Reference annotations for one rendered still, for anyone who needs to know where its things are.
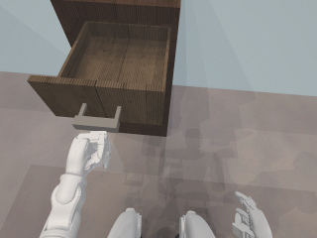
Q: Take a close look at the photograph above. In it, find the handle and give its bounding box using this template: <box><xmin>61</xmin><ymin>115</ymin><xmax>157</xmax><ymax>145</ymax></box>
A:
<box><xmin>72</xmin><ymin>103</ymin><xmax>122</xmax><ymax>133</ymax></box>

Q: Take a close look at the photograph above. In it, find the left robot hand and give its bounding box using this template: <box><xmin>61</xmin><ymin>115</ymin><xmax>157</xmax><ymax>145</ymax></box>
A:
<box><xmin>65</xmin><ymin>131</ymin><xmax>112</xmax><ymax>179</ymax></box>

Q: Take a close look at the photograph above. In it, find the right robot hand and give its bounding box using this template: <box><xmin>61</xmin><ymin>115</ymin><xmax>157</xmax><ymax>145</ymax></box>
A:
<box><xmin>232</xmin><ymin>191</ymin><xmax>273</xmax><ymax>238</ymax></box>

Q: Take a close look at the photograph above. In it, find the cabinet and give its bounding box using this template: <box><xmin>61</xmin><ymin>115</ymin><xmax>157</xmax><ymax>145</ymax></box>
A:
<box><xmin>51</xmin><ymin>0</ymin><xmax>181</xmax><ymax>137</ymax></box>

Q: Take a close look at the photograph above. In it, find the left robot shin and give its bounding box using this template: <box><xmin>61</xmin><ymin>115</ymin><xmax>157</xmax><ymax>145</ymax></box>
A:
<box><xmin>126</xmin><ymin>208</ymin><xmax>136</xmax><ymax>212</ymax></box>

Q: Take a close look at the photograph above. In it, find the left robot forearm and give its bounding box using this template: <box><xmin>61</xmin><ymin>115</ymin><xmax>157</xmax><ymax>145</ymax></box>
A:
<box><xmin>39</xmin><ymin>173</ymin><xmax>88</xmax><ymax>238</ymax></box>

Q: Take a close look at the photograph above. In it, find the robot left thigh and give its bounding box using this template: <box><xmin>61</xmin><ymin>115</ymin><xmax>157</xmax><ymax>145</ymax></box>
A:
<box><xmin>107</xmin><ymin>211</ymin><xmax>142</xmax><ymax>238</ymax></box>

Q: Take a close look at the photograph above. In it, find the drawer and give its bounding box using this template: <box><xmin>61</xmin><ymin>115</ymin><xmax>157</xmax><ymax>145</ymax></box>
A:
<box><xmin>27</xmin><ymin>21</ymin><xmax>171</xmax><ymax>125</ymax></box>

